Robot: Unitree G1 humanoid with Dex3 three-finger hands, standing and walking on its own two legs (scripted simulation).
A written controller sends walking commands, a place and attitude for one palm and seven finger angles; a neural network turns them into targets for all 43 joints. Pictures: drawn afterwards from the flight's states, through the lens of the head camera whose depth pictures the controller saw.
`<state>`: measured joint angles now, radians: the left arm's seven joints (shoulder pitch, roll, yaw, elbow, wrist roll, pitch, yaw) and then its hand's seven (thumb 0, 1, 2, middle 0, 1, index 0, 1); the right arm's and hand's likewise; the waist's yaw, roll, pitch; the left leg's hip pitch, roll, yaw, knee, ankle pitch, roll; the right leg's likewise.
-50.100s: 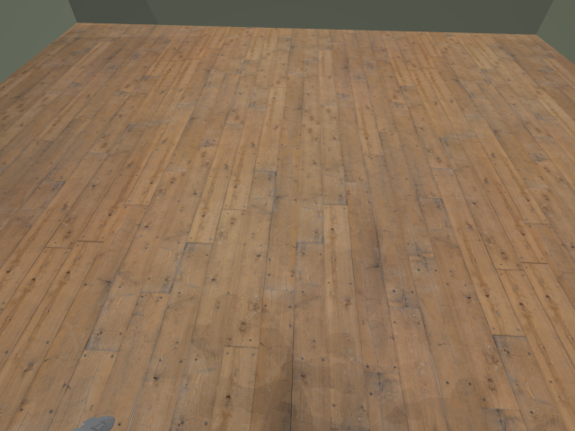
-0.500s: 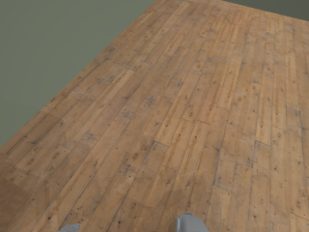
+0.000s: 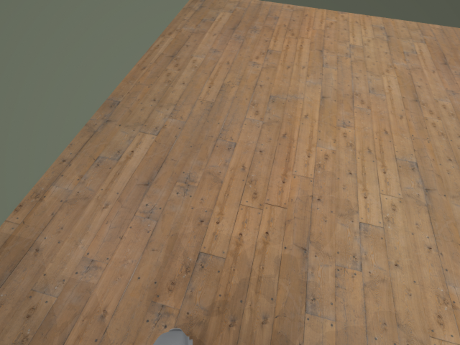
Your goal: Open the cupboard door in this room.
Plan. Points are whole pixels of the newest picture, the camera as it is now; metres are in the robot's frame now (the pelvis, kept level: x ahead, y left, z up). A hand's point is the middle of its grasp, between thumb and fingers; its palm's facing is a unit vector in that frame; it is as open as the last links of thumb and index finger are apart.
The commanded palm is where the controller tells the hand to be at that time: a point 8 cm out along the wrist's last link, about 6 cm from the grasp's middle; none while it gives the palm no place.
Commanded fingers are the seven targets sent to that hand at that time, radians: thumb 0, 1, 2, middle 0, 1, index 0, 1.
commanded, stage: walk to a spot facing it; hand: left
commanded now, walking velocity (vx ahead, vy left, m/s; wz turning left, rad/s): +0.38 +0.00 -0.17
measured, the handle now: out of the picture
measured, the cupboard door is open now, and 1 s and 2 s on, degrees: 44 44 44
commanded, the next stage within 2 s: turn to face it in 0.66 s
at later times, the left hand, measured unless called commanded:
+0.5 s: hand (175, 259) +0.32 +0.14 -0.17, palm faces -0.06 -0.98 -0.19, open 7.4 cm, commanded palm none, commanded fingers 0.00 0.90 0.90 -0.20 -0.30 -0.20 -0.30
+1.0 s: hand (197, 179) +0.56 +0.12 -0.17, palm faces -0.01 -0.98 -0.22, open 7.3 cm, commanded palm none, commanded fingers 0.00 0.90 0.90 -0.20 -0.30 -0.20 -0.30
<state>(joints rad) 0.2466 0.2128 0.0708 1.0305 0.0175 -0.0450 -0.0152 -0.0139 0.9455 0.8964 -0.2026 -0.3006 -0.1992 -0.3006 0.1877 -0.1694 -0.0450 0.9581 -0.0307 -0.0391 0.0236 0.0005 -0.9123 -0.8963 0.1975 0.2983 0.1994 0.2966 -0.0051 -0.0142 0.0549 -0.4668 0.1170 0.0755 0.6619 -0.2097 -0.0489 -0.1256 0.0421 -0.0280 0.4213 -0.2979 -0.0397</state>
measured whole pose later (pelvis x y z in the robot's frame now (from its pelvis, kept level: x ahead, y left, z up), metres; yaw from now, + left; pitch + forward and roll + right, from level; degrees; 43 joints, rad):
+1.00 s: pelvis +0.45 -0.07 -0.01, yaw -1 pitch +0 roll +1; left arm 0.13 0.19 0.05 1.01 0.02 -0.05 -0.01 0.01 0.93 0.90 -0.20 -0.30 -0.20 -0.30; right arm 0.33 -0.17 -0.04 1.10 -0.02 0.00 0.00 0.00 -0.93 -0.90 0.20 0.30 0.20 0.30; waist -0.03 -0.01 0.05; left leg -0.28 0.07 0.07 0.74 -0.48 -0.04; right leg -0.31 -0.09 -0.14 0.63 -0.31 0.00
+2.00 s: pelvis +0.57 -0.10 -0.01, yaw +36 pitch +1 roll +0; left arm 0.19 0.26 0.07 0.93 0.01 0.07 0.01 0.01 0.91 0.90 -0.20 -0.30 -0.20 -0.30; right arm 0.12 -0.22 -0.04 0.88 -0.02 0.03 0.01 0.00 -0.91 -0.90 0.20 0.30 0.20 0.30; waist 0.02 -0.05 0.12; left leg -0.31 0.00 0.02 0.60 -0.31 0.01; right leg -0.45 -0.10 -0.06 1.08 -0.50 0.09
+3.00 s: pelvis +0.64 -0.13 +0.00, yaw +73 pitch +0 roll +2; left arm 0.21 0.21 0.04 0.88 0.03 0.01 0.02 0.00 0.91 0.90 -0.20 -0.30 -0.20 -0.30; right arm 0.13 -0.25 -0.08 0.92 -0.01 0.08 0.03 0.00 -0.91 -0.90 0.20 0.30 0.20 0.30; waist -0.01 -0.02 0.12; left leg -0.45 0.00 0.04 0.95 -0.47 -0.06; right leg -0.21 -0.12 -0.13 0.54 -0.32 0.02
